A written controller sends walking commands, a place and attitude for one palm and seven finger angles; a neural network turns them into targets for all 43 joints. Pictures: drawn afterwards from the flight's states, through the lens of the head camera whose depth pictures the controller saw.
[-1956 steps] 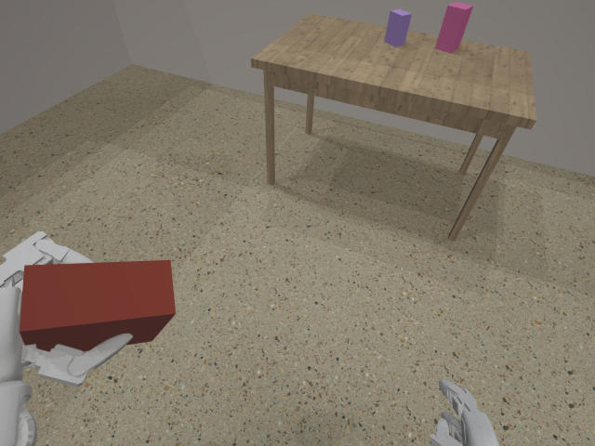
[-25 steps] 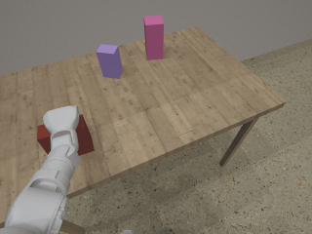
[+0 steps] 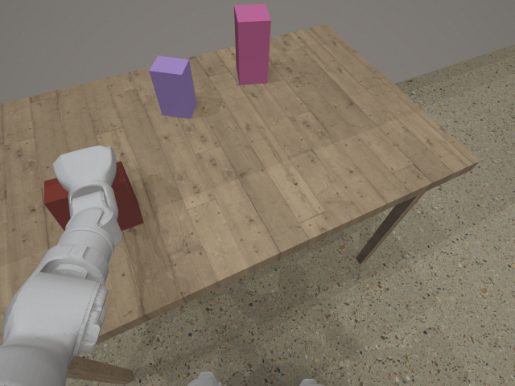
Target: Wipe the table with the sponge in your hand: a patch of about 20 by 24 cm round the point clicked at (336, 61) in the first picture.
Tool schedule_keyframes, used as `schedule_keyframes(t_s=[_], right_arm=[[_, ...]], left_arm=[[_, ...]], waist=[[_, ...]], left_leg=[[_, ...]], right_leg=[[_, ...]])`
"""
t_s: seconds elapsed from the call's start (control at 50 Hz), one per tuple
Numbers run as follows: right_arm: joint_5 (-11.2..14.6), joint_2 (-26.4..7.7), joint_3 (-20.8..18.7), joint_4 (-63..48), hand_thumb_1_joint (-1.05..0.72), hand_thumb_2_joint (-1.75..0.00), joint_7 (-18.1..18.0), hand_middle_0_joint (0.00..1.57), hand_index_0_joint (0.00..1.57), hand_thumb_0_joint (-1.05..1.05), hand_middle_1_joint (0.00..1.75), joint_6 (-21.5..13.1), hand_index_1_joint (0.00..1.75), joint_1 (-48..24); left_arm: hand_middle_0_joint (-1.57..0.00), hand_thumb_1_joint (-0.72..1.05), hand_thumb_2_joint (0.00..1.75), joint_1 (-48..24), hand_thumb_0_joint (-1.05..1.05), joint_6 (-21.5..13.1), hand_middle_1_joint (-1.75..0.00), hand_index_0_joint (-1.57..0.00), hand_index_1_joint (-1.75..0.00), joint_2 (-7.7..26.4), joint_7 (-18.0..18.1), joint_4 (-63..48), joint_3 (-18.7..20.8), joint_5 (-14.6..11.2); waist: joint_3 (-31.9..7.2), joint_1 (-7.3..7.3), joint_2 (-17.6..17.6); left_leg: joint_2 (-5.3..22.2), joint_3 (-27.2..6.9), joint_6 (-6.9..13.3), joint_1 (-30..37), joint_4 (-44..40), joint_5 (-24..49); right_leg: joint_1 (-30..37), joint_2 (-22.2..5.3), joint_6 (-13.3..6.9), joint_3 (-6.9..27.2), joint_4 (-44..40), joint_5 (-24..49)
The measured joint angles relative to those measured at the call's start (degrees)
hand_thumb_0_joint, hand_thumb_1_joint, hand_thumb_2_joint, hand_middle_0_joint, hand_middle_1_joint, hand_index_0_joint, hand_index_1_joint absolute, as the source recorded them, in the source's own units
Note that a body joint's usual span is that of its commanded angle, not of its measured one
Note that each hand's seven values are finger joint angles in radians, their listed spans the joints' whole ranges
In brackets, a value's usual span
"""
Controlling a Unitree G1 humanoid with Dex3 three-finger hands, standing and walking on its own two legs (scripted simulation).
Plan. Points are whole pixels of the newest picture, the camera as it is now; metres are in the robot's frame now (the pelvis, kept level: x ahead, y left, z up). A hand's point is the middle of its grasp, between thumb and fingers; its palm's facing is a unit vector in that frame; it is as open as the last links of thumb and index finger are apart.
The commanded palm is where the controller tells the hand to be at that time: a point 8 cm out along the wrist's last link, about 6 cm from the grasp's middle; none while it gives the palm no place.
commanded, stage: wipe forward along the middle lane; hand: left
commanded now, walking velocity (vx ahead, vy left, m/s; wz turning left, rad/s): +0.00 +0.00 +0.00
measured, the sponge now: (101, 210) +0.42 +0.29 -0.04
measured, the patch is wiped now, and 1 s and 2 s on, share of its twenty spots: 1.00 1.00 1.00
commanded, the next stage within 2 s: slide back across to the first lane in 0.32 s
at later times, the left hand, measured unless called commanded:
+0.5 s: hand (92, 177) +0.46 +0.30 +0.01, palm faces -0.13 +0.00 -0.99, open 9.7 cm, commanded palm +0.44 +0.28 +0.05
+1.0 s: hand (52, 186) +0.43 +0.36 +0.02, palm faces -0.16 +0.00 -0.99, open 9.7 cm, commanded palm +0.42 +0.33 +0.07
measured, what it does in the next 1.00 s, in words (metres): stands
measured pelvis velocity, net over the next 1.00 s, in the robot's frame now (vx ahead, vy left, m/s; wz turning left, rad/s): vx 0.01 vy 0.01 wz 0.00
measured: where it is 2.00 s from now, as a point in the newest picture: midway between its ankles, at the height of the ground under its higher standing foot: outside the picture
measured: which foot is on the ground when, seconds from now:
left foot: down 0.00-1.00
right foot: down 0.00-1.00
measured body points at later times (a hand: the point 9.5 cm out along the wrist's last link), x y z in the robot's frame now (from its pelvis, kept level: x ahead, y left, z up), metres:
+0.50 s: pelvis +0.00 +0.01 -0.01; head +0.10 +0.03 +0.43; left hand +0.46 +0.30 +0.06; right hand +0.03 -0.26 -0.13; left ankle +0.02 +0.13 -0.70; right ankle +0.00 -0.14 -0.70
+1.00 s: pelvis +0.01 +0.01 +0.00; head +0.10 +0.02 +0.44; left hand +0.44 +0.35 +0.07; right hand +0.06 -0.27 -0.12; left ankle +0.02 +0.13 -0.70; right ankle +0.00 -0.14 -0.70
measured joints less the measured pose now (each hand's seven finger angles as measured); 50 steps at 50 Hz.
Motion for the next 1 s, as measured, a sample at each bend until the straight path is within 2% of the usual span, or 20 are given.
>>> schedule_keyframes(t_s=[0.44,0.7,0.84,1.0], right_arm=[[-1.0,-0.3,-0.1,-0.4,-0.91,-0.90,1.1,0.21,0.20,0.00,0.30,0.8,0.30,1.8],[-0.6,-0.2,0.3,-0.3,-0.91,-0.90,1.4,0.21,0.20,0.00,0.30,1.2,0.30,3.2],[-0.3,-0.7,0.4,-0.5,-0.91,-0.90,1.3,0.21,0.20,0.00,0.30,1.2,0.30,3.0],[-0.1,-1.3,0.0,-1.2,-0.91,-0.90,0.6,0.21,0.20,0.00,0.30,0.9,0.30,2.1]], left_arm=[[-0.80,-0.53,1.11,-5.6,0.01,-0.4,-1.36,-0.80,-1.39,3.8,-1.4,3.5,1.8,2.0],[-0.78,-0.51,1.11,-2.2,0.01,-1.6,-1.38,-0.78,-1.41,5.8,-1.4,0.8,5.3,2.2],[-0.77,-0.51,1.11,0.9,0.00,-2.7,-1.39,-0.77,-1.42,7.5,-2.7,-0.6,6.6,1.8],[-0.77,-0.51,1.10,3.3,0.00,-6.0,-1.39,-0.77,-1.42,10.6,-5.6,-2.6,6.9,2.4]], waist=[[-0.2,-1.96,-0.3],[0.4,-2.84,-0.1],[0.6,-2.26,-0.2],[1.0,-1.19,-0.6]], left_leg=[[0.1,0.0,0.8,-4.4,2.9,-1.1],[0.3,0.4,0.7,-2.7,1.9,-0.8],[0.4,0.4,0.6,-0.6,0.7,-0.8],[0.3,-0.2,0.5,0.9,0.0,-1.0]], right_leg=[[-3.7,0.1,0.7,0.1,1.2,-0.1],[-2.1,0.4,0.6,0.5,0.2,0.3],[-0.1,0.4,0.5,0.5,-0.9,0.3],[1.8,0.3,0.3,-0.2,-1.9,0.0]])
